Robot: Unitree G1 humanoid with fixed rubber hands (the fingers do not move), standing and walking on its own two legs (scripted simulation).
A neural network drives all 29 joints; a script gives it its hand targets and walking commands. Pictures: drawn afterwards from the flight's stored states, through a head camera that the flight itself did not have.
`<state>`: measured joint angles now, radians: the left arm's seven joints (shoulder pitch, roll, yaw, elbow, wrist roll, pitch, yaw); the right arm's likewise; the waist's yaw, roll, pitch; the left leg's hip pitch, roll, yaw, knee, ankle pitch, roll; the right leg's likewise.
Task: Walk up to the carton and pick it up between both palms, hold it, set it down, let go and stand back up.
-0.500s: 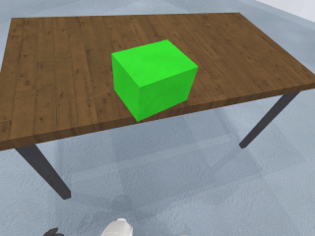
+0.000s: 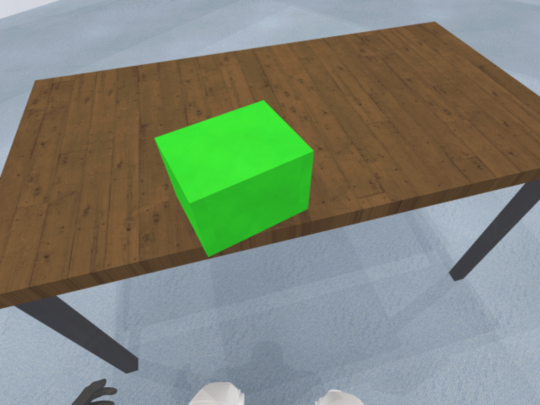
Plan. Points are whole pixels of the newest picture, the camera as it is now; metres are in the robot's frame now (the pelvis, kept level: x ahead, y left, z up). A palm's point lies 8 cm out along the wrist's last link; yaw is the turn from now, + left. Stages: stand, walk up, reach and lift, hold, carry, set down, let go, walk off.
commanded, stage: walk up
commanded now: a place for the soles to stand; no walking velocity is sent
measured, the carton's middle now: (236, 176) +0.50 +0.08 +0.03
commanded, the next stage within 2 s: none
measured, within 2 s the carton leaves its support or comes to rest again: neither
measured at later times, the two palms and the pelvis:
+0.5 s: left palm out of the picture +0.10 +0.30 -0.13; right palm (470, 399) +0.15 -0.29 -0.09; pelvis +0.06 +0.02 +0.00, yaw +10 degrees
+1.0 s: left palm out of the picture +0.06 +0.31 -0.11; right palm (435, 376) +0.19 -0.26 -0.12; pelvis +0.05 +0.01 -0.01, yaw +15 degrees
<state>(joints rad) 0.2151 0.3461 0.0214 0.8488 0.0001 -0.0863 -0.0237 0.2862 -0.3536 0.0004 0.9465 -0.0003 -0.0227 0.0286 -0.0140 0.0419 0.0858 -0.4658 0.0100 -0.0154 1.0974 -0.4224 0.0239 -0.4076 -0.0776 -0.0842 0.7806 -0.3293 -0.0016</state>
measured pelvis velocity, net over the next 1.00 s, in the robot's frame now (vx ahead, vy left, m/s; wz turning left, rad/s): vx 0.05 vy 0.01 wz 0.26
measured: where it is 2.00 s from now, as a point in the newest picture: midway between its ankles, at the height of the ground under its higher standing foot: outside the picture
